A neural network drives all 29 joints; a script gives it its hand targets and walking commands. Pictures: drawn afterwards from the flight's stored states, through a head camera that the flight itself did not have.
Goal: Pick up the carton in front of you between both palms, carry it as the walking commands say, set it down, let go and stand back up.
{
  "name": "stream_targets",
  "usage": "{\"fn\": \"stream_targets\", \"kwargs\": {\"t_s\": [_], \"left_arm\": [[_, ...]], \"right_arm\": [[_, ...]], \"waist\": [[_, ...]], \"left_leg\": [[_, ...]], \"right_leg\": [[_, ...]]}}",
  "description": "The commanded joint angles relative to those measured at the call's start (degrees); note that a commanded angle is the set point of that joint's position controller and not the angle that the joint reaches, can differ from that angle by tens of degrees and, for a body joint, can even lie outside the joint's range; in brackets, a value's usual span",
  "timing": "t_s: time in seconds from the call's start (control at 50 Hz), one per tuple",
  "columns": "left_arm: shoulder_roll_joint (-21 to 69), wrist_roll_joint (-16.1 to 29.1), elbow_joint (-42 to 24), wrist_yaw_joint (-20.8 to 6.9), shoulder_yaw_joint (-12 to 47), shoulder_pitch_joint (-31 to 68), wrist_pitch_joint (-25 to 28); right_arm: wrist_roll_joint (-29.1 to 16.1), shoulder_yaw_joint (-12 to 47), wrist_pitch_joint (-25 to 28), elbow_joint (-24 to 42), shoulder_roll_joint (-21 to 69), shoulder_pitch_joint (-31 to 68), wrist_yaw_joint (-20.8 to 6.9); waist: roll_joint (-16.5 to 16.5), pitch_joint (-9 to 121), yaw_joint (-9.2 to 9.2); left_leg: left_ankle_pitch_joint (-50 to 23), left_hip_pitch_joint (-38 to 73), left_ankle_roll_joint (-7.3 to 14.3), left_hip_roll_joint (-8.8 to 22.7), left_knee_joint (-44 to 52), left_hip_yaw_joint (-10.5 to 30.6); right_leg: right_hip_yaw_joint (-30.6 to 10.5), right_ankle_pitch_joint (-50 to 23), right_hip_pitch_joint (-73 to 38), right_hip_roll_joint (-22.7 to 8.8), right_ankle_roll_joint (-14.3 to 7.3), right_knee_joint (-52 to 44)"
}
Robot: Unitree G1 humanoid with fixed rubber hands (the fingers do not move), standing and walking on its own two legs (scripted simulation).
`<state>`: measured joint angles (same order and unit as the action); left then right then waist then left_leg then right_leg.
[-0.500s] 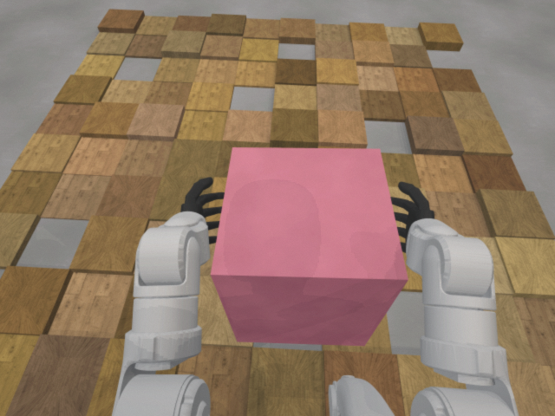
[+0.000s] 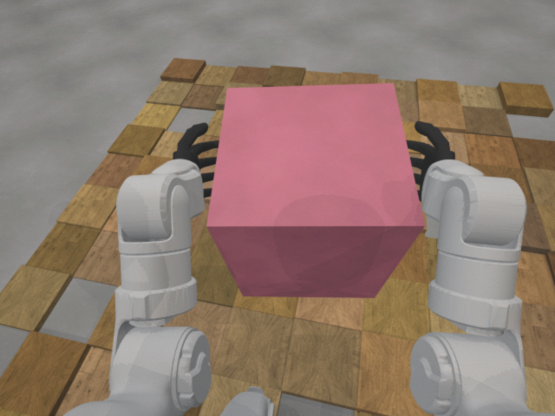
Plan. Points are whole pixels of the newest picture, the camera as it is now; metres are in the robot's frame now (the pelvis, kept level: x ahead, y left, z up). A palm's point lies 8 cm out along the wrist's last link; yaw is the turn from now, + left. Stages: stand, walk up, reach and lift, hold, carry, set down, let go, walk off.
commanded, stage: carry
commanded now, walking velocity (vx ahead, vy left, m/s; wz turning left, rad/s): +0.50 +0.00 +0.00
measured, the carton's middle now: (308, 203) +0.40 +0.03 +0.09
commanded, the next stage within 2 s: none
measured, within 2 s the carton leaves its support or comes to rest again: neither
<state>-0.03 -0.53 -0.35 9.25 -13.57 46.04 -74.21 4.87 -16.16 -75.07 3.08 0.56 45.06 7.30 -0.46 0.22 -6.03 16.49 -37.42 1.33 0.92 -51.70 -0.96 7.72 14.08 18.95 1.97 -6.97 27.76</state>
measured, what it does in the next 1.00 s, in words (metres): walks ahead: left foot, then right foot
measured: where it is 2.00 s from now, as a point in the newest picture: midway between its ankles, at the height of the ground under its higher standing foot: (313, 174)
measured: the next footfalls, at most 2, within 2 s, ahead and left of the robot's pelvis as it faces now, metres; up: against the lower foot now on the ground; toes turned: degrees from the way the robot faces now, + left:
left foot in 0.14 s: +0.27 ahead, +0.12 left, +0.01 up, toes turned +6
right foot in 0.54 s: +0.53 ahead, -0.08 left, +0.02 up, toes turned -7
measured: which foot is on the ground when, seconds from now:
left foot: up 0.00-0.12, down 0.14-0.54, up 0.56-0.90, down 0.92-1.00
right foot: down 0.00-0.14, up 0.16-0.52, down 0.54-0.94, up 0.96-1.00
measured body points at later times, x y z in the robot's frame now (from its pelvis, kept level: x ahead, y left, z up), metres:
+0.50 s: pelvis +0.33 +0.02 +0.00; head +0.37 +0.02 +0.45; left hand +0.71 +0.14 +0.10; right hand +0.69 -0.16 +0.10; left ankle +0.23 +0.12 -0.73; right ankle +0.46 -0.09 -0.70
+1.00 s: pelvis +0.66 +0.04 -0.01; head +0.69 +0.06 +0.44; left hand +1.05 +0.20 +0.17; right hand +1.05 -0.10 +0.17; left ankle +0.72 +0.11 -0.73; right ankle +0.52 -0.08 -0.66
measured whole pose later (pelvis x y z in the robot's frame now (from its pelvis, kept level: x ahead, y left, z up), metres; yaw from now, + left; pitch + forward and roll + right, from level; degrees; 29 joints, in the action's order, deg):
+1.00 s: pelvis +0.66 +0.04 -0.01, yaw +0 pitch +5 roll -1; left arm -2.8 0.3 1.4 7.8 -12.7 46.7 -75.2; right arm 4.6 -14.0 -74.4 0.0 0.4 45.7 7.8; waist -1.1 2.7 -0.9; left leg 11.5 -26.9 5.4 -0.5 -33.2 -6.7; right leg 1.4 30.2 20.0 -0.4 -1.0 61.0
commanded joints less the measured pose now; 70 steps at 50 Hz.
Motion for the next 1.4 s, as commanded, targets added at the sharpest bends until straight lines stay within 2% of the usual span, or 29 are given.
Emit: {"fn": "stream_targets", "kwargs": {"t_s": [0.0,0.06,0.12,0.14,0.16,0.18,0.24,0.32,0.44,0.5,0.52,0.54,0.56,0.6,0.64,0.7,0.82,0.88,0.9,0.92,0.94,0.96,1.0,1.14,1.22,1.3,1.34,1.36,1.38], "left_arm": [[59.44,25.96,-0.14,-16.97,36.83,40.85,-0.63],[61.49,25.01,1.77,-17.48,35.37,43.86,-0.05],[61.46,23.89,2.64,-16.73,34.24,44.19,0.16],[60.81,23.10,3.86,-16.39,33.66,43.67,-0.08],[61.24,22.51,5.03,-16.23,32.10,42.54,-0.81],[60.10,21.07,5.27,-15.42,32.00,40.35,-1.10],[60.67,17.50,8.62,-14.80,28.76,37.44,-0.52],[62.65,14.77,7.55,-14.29,28.78,34.41,2.03],[61.31,14.29,0.42,-12.67,33.68,31.88,5.00],[60.58,15.92,-1.11,-13.30,36.18,29.01,5.35],[61.03,16.92,-0.78,-14.05,37.00,26.60,5.57],[58.53,16.66,0.05,-14.31,36.74,27.50,6.05],[59.65,17.60,0.51,-14.51,37.92,26.53,6.27],[62.39,20.70,-5.42,-14.91,40.61,31.41,6.91],[64.05,23.80,-10.47,-15.22,43.07,36.16,7.04],[63.33,26.21,-13.91,-15.58,44.61,37.17,6.32],[56.54,26.42,-12.56,-15.94,43.32,35.94,3.42],[53.73,25.38,-7.51,-15.56,40.83,36.20,1.38],[52.51,24.78,-5.31,-15.42,39.87,36.97,0.69],[52.48,24.46,-3.18,-15.31,39.12,37.44,-0.30],[52.80,24.46,-2.07,-14.94,37.81,39.05,-1.22],[53.06,24.06,-1.85,-14.64,37.10,41.01,-1.68],[55.36,23.48,-1.89,-13.93,35.26,43.93,-2.24],[61.48,16.52,5.95,-12.14,31.49,35.70,-0.99],[64.22,15.02,8.14,-13.40,32.04,33.58,2.08],[64.02,15.04,5.98,-13.78,33.29,32.55,4.70],[63.53,15.94,4.62,-13.82,34.65,31.69,5.45],[63.19,16.31,4.74,-13.79,35.07,29.81,5.82],[62.82,16.91,4.21,-14.02,35.40,28.16,6.14]], "right_arm": [[-18.40,35.02,0.02,-4.27,51.87,35.76,-10.34],[-20.02,35.34,0.13,-5.15,55.07,40.48,-11.24],[-22.61,34.91,0.00,-6.42,57.24,42.40,-12.12],[-23.25,34.32,-0.02,-7.99,56.97,41.47,-12.54],[-23.05,33.67,0.43,-10.09,55.41,40.69,-12.61],[-23.90,33.32,0.13,-12.31,57.58,36.51,-12.75],[-27.49,35.57,1.52,-8.23,63.91,42.77,-13.77],[-31.49,38.81,4.29,-3.66,69.51,47.41,-14.92],[-32.35,42.91,7.10,0.35,69.05,43.63,-15.08],[-30.09,43.73,7.73,-0.46,66.77,36.83,-14.40],[-28.63,43.60,7.99,-0.44,65.04,35.75,-14.15],[-28.19,42.89,7.14,-2.62,65.62,32.88,-14.25],[-27.33,42.34,6.98,-2.92,64.15,31.76,-14.05],[-26.68,42.71,7.05,-0.48,63.95,34.07,-13.58],[-25.63,42.51,7.23,2.17,63.23,33.83,-12.71],[-23.39,41.66,7.00,4.23,60.34,30.96,-11.15],[-20.38,40.09,4.37,6.68,51.04,30.77,-9.27],[-20.53,37.97,1.72,3.09,47.91,31.58,-9.95],[-20.88,37.07,0.85,1.27,47.08,31.72,-10.38],[-21.22,35.75,-0.01,-0.52,45.62,33.41,-10.62],[-20.70,34.66,-0.32,-2.59,44.04,34.67,-10.64],[-22.16,34.72,-0.74,-2.28,46.41,35.81,-10.98],[-25.46,35.21,-1.36,0.66,51.44,42.30,-11.91],[-27.94,34.66,-0.46,-5.31,61.78,42.12,-15.13],[-28.00,36.58,3.09,-8.83,66.45,41.33,-16.83],[-29.88,39.74,6.52,-6.50,68.33,41.79,-16.96],[-30.27,41.22,7.58,-4.22,67.84,41.43,-16.45],[-30.12,41.77,7.72,-3.76,67.46,40.31,-16.17],[-29.64,41.92,7.98,-3.94,66.58,38.89,-15.87]], "waist": [[-7.15,25.96,0.77],[-6.90,22.64,1.96],[-3.72,25.56,8.16],[3.11,26.73,9.47],[19.49,32.40,11.17],[14.08,33.25,11.96],[1.59,28.73,11.33],[4.50,26.12,10.62],[7.85,23.77,9.72],[4.95,29.98,3.36],[-1.30,30.49,1.21],[-15.64,37.17,3.07],[-13.85,39.20,1.63],[-5.09,33.58,1.64],[-2.85,31.76,2.09],[-5.01,30.88,2.07],[-7.64,27.26,1.21],[-4.68,28.83,5.25],[-2.11,29.89,7.12],[8.89,33.85,7.03],[19.20,36.62,10.21],[15.09,33.19,9.69],[6.67,29.00,9.31],[9.49,29.05,10.24],[6.34,21.98,11.31],[5.82,16.91,10.68],[10.07,20.93,7.06],[8.49,25.94,4.54],[4.60,31.13,2.32]], "left_leg": [[-8.31,-3.87,-0.64,-0.01,8.42,-1.44],[-12.42,9.04,0.08,-2.81,19.24,-6.81],[-19.29,32.24,1.63,-3.12,28.01,-8.49],[-23.38,44.16,3.91,1.96,27.84,-0.80],[-30.37,59.46,14.73,17.18,26.25,22.46],[-20.97,58.47,17.01,18.79,26.42,25.62],[-15.38,51.33,13.38,17.18,26.70,23.55],[-6.69,46.00,12.23,14.76,29.13,18.80],[-22.73,33.77,6.88,10.23,29.58,3.27],[-38.89,27.41,2.00,6.20,11.03,-3.49],[-8.50,13.23,0.82,2.64,-0.58,-2.09],[15.09,-1.25,-1.44,-4.58,-18.07,-0.41],[14.65,-7.20,-0.44,-3.12,-27.26,4.02],[11.30,-10.04,0.27,0.54,-22.68,4.69],[8.14,-6.91,-0.19,2.17,-14.38,3.87],[8.24,-3.77,-0.67,1.30,-2.36,0.79],[-12.41,9.71,-0.58,-2.30,21.53,-5.68],[-21.16,29.79,1.84,-2.94,29.94,-8.90],[-21.38,39.14,2.31,3.10,27.55,-2.72],[-40.30,52.04,5.15,17.10,20.40,14.62],[-28.46,61.19,14.56,21.56,24.04,29.78],[-21.83,58.45,13.62,20.05,25.73,28.81],[-30.38,52.41,10.71,16.50,26.11,20.95],[-36.01,52.40,9.48,13.20,26.91,10.62],[-35.73,52.69,10.01,11.80,27.89,9.05],[-35.33,36.99,6.54,8.81,34.27,2.00],[-50.71,35.63,3.82,9.38,26.81,-1.98],[-52.29,35.56,1.82,6.68,17.45,-5.52],[-38.29,28.43,0.56,5.05,4.49,-4.93]], "right_leg": [[-15.96,-23.05,-25.42,-14.65,-5.12,-4.69],[-9.65,-23.20,-16.85,-12.46,-1.85,-5.14],[-2.77,-24.89,-6.70,-8.39,2.48,7.59],[-1.67,-14.04,4.08,-4.54,4.31,17.32],[-3.52,12.70,21.66,2.14,7.29,36.75],[-9.61,16.64,26.37,-0.58,6.70,46.93],[-12.32,11.93,31.77,-3.75,4.43,44.68],[-9.45,6.96,32.12,-5.08,5.27,40.13],[-0.24,-2.74,10.77,-1.73,5.41,11.65],[4.96,-12.32,-15.99,1.35,3.16,-0.56],[-4.43,-15.32,-29.36,-6.45,2.50,-0.32],[-33.45,-31.24,-44.08,-23.48,-8.44,2.00],[-38.80,-23.04,-44.70,-24.57,-12.99,-0.27],[-31.42,-22.58,-37.48,-21.34,-9.64,-1.20],[-26.68,-21.05,-32.02,-19.75,-7.18,-2.76],[-20.89,-24.26,-29.28,-18.23,-6.20,-3.41],[-8.07,-32.32,-23.49,-12.69,-1.34,-0.34],[-2.21,-33.01,-14.96,-9.05,2.82,11.53],[-2.24,-20.27,-6.58,-8.07,4.46,18.68],[-2.59,9.16,6.01,-4.35,6.28,30.43],[-6.19,19.33,21.68,1.53,6.73,43.17],[-8.98,18.46,27.03,-1.35,5.52,46.16],[-8.62,12.45,27.66,-3.43,5.57,42.04],[-5.57,-0.14,30.36,-4.02,6.81,32.89],[-4.50,-4.74,37.16,-5.03,6.07,26.91],[1.61,-19.60,13.52,-2.11,4.25,2.75],[3.77,-17.99,-0.70,0.28,2.30,2.80],[5.39,-16.48,-10.71,2.42,1.67,0.03],[-1.05,-14.65,-23.57,-2.95,0.83,0.89]]}}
